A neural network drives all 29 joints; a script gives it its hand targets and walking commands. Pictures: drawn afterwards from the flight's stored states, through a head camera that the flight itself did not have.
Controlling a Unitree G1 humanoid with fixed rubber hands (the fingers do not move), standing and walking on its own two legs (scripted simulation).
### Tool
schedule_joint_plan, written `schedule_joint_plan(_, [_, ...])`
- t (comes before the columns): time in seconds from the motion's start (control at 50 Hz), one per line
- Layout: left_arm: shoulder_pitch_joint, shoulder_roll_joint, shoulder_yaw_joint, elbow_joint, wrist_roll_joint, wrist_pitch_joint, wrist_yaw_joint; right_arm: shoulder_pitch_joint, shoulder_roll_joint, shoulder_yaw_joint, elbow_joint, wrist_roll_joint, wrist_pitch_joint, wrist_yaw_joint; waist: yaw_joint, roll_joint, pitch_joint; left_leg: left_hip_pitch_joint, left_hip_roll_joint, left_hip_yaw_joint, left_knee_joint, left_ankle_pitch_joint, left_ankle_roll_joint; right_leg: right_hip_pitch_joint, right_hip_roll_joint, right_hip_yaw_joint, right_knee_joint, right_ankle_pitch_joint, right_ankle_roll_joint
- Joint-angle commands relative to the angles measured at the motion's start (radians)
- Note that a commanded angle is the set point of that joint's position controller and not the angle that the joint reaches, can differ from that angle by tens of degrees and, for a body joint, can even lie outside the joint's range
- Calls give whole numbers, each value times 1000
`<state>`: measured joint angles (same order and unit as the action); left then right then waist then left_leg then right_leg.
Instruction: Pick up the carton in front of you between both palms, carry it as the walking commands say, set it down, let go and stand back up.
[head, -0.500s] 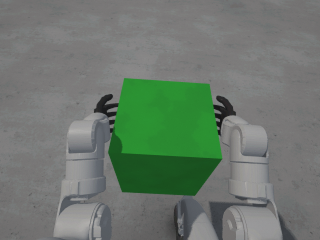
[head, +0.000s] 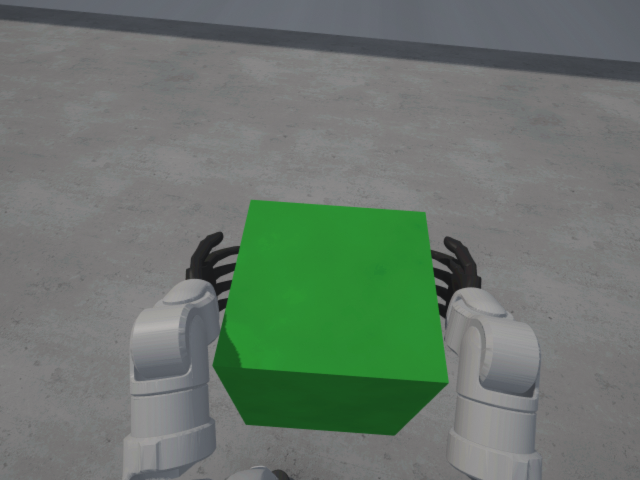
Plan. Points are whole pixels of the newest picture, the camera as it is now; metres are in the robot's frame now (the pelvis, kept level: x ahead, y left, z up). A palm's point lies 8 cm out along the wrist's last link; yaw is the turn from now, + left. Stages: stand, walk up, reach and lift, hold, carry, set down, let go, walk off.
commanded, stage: carry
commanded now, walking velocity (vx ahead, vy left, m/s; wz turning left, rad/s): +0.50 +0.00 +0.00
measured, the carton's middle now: (328, 327) +0.29 +0.01 +0.03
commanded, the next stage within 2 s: none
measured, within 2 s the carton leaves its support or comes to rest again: neither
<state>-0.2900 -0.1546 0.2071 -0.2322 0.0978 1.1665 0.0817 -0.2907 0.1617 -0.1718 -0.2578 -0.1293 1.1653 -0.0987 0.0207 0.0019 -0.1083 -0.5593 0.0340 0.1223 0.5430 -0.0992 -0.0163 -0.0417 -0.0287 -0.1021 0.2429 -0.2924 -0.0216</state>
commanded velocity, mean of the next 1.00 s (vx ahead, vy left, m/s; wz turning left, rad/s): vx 0.50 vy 0.00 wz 0.00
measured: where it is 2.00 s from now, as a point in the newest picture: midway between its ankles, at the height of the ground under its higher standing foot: (338, 218)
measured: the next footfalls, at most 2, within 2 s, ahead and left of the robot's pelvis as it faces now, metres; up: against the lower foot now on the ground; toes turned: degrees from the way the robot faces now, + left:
left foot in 0.08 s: +0.22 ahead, +0.11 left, +0.00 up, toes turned +7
right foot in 0.58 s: +0.53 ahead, -0.12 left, +0.00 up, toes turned -13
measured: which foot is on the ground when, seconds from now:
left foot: up 0.00-0.06, down 0.08-0.62, up 0.64-1.00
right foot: down 0.00-0.10, up 0.12-0.56, down 0.58-1.00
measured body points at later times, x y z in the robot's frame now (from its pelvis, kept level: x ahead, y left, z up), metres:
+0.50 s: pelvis +0.30 +0.02 +0.00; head +0.27 +0.03 +0.44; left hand +0.57 +0.16 +0.07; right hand +0.56 -0.15 +0.08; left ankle +0.18 +0.10 -0.75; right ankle +0.44 -0.13 -0.71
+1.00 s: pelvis +0.62 -0.01 -0.01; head +0.61 -0.01 +0.44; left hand +0.90 +0.14 +0.08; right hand +0.90 -0.16 +0.08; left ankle +0.78 +0.12 -0.72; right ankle +0.49 -0.11 -0.75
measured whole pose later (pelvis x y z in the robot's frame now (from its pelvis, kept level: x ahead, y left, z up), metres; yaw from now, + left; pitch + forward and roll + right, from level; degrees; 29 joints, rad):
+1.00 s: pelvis +0.62 -0.01 -0.01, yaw -1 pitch +4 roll +0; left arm -0.14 -0.13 0.09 -0.36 0.11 1.22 0.09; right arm -0.14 0.13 -0.10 -0.38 -0.12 1.22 -0.08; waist 0.01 0.01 -0.13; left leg -0.57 0.10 0.16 0.52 -0.04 0.00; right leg 0.02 -0.05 -0.20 0.23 -0.31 0.02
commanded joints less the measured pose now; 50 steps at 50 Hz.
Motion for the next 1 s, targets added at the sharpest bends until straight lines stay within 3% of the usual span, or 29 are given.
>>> schedule_joint_plan(0.0, [-459,-852,-768,-59,-376,27,-271,-429,930,773,11,379,26,239,6,-184,-190,93,-14,53,-103,75,23,156,-197,48,57,659,-63])
schedule_joint_plan(0.02, [-442,-865,-775,-65,-376,31,-270,-401,922,767,10,384,30,246,-6,-162,-200,208,-30,86,-144,84,30,107,-187,14,131,652,-45])
schedule_joint_plan(0.04, [-414,-865,-778,-77,-375,34,-269,-365,914,760,13,388,35,253,-17,-117,-234,370,-55,119,-146,16,36,29,-152,-30,248,618,-23])
schedule_joint_plan(0.06, [-393,-854,-778,-84,-373,38,-268,-327,906,751,18,387,38,260,-30,-52,-280,555,15,36,-121,-68,45,-112,-124,-50,402,460,2])
schedule_joint_plan(0.08, [-392,-858,-788,-103,-378,48,-267,-299,886,734,37,375,39,264,-38,170,-347,717,285,-398,-199,-204,150,-339,-41,-57,701,183,45])
schedule_joint_plan(0.1, [-405,-856,-797,-118,-381,53,-268,-274,903,731,64,379,33,268,-47,310,-323,808,387,-675,-310,-188,245,-594,50,12,861,-187,44])
schedule_joint_plan(0.12, [-418,-875,-805,-116,-387,48,-268,-288,920,737,40,392,29,273,-41,237,-293,774,386,-623,-308,-133,247,-660,-10,88,966,-207,21])
schedule_joint_plan(0.14, [-419,-889,-811,-116,-390,40,-269,-302,948,747,29,404,25,277,-39,162,-282,711,353,-541,-301,-76,231,-662,-47,99,984,-172,5])
schedule_joint_plan(0.16, [-415,-908,-819,-117,-393,29,-270,-318,965,757,9,416,18,281,-35,79,-256,635,332,-453,-314,-72,195,-643,-86,108,944,-112,3])
schedule_joint_plan(0.18, [-407,-933,-822,-109,-398,20,-270,-334,978,769,-7,426,12,284,-31,49,-244,560,310,-373,-347,-106,170,-604,-113,116,869,-54,8])
schedule_joint_plan(0.24, [-352,-958,-832,-106,-390,-3,-261,-316,980,790,-31,445,-3,291,-32,103,-235,494,259,-227,-408,-174,152,-540,-96,53,705,25,32])
schedule_joint_plan(0.3, [-306,-947,-835,-107,-372,-14,-249,-279,952,795,-42,449,-9,297,-35,103,-196,534,245,-171,-441,-145,163,-586,-93,13,531,115,58])
schedule_joint_plan(0.4, [-302,-888,-836,-167,-378,-4,-237,-260,885,788,-95,445,-1,290,-42,114,-131,599,210,-85,-409,61,146,-597,-73,-43,373,234,54])
schedule_joint_plan(0.5, [-296,-807,-817,-201,-383,39,-234,-235,816,767,-112,420,35,268,-46,140,-75,663,207,-33,-329,271,128,-527,-48,-86,254,239,14])
schedule_joint_plan(0.54, [-296,-781,-804,-186,-382,55,-235,-259,791,763,-113,415,50,263,-28,143,-120,632,184,33,-162,471,100,-330,15,-163,191,187,-5])
schedule_joint_plan(0.56, [-294,-775,-793,-171,-382,60,-237,-263,781,762,-113,413,58,260,-16,107,-185,537,149,80,7,494,70,-114,43,-182,192,146,-10])
schedule_joint_plan(0.58, [-282,-770,-780,-153,-376,62,-238,-288,763,763,-120,416,67,260,9,15,-266,354,112,93,228,282,28,109,-97,23,156,31,-39])
schedule_joint_plan(0.6, [-295,-763,-768,-123,-370,55,-240,-329,774,776,-146,426,78,260,15,-264,-347,47,-12,64,556,11,-18,321,-354,505,61,-61,-187])
schedule_joint_plan(0.62, [-281,-795,-770,-115,-377,54,-241,-339,788,783,-128,430,78,264,7,-306,-299,-120,-55,-42,701,-360,-3,322,-389,612,-13,153,-216])
schedule_joint_plan(0.64, [-303,-820,-774,-130,-383,52,-243,-336,827,786,-102,429,71,267,4,-222,-295,-154,12,-107,782,-359,28,291,-375,493,28,271,-205])
schedule_joint_plan(0.66, [-315,-859,-785,-137,-390,46,-246,-329,855,783,-94,428,62,270,3,-108,-300,-144,53,-127,756,-310,45,230,-354,410,43,307,-175])
schedule_joint_plan(0.68, [-340,-889,-797,-156,-396,38,-250,-327,879,786,-92,427,53,272,-2,-42,-276,-119,87,-134,681,-253,49,152,-332,336,20,275,-137])
schedule_joint_plan(0.72, [-375,-916,-809,-182,-412,27,-258,-330,919,794,-100,421,38,269,-8,-83,-262,-53,94,-102,553,-181,36,53,-295,223,-43,162,-93])
schedule_joint_plan(0.78, [-375,-903,-818,-220,-435,26,-268,-312,927,793,-127,406,26,253,-8,-130,-220,-59,94,-52,374,-119,6,17,-275,136,-110,93,-112])
schedule_joint_plan(0.84, [-353,-864,-816,-238,-437,37,-268,-288,903,792,-148,398,33,240,-6,-127,-178,-61,82,-3,165,-25,-9,47,-243,61,-114,192,-114])
schedule_joint_plan(0.9, [-297,-826,-801,-209,-411,50,-264,-250,868,786,-133,392,50,240,-2,-137,-148,-31,54,43,34,47,2,86,-222,1,-87,313,-95])
schedule_joint_plan(0.98, [-273,-812,-791,-165,-380,59,-258,-256,844,781,-103,403,65,257,3,-161,-90,27,41,72,-69,80,27,129,-226,-29,-34,384,-62])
